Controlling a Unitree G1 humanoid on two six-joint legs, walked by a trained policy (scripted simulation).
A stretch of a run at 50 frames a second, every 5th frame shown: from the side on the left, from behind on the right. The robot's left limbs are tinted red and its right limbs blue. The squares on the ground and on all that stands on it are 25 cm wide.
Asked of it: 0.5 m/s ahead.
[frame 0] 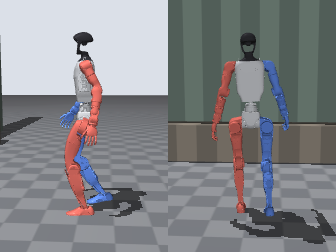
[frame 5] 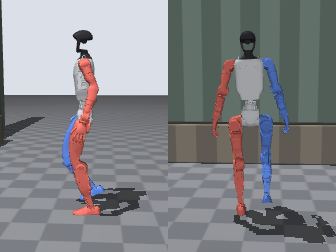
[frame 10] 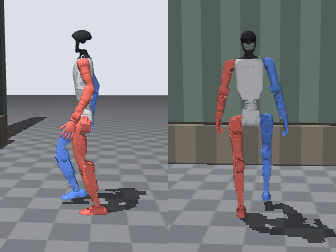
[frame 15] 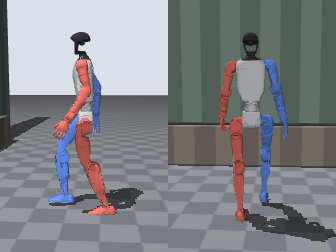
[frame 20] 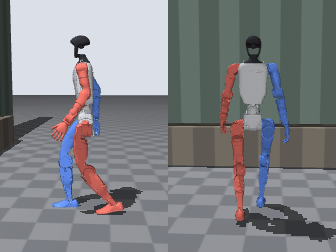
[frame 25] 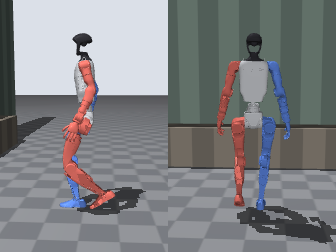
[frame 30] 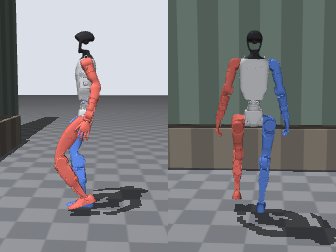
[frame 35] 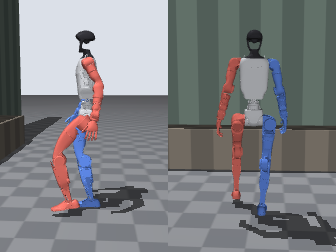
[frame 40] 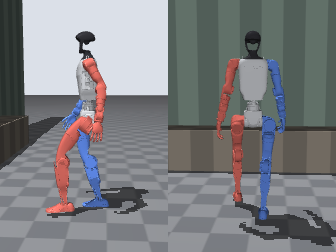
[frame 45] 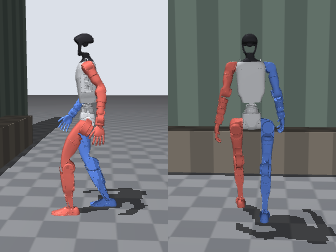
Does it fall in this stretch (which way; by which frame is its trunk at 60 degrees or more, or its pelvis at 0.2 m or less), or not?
no
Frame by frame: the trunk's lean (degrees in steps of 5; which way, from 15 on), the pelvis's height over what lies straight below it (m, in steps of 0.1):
0: 5, 0.8
5: 5, 0.8
10: 5, 0.8
15: 5, 0.8
20: 5, 0.7
25: 5, 0.8
30: 0, 0.8
35: 0, 0.8
40: 0, 0.8
45: 5, 0.8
